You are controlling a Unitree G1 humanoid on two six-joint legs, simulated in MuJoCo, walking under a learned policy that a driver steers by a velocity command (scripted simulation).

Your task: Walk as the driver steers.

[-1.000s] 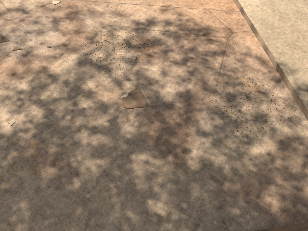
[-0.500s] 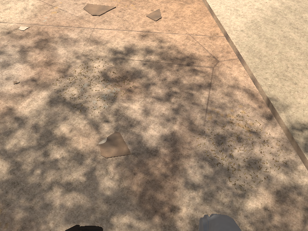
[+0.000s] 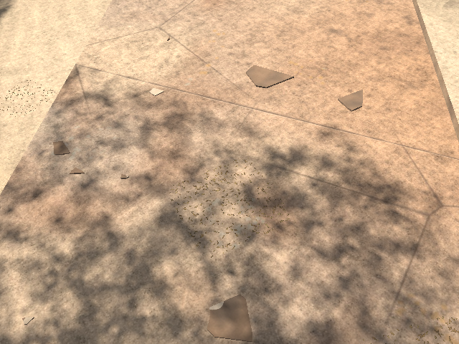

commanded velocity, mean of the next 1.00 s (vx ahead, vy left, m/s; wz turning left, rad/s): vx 0.50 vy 0.00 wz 0.04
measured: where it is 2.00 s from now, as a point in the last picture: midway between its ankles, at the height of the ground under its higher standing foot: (240, 233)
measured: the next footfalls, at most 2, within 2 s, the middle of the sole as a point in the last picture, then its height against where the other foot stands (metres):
left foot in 0.22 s outside the picture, level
right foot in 0.74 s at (259, 309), level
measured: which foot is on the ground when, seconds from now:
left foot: up 0.00-0.20, down 0.22-0.76, up 0.78-1.00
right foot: down 0.00-0.22, up 0.24-0.72, down 0.74-1.00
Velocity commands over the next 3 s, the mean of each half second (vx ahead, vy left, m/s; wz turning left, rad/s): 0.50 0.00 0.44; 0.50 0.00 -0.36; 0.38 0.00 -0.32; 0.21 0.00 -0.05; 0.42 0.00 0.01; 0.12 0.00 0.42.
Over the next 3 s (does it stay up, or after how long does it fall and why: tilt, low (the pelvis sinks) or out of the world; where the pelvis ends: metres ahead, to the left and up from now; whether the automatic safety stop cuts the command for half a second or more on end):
stays up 1.21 -0.03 -0.01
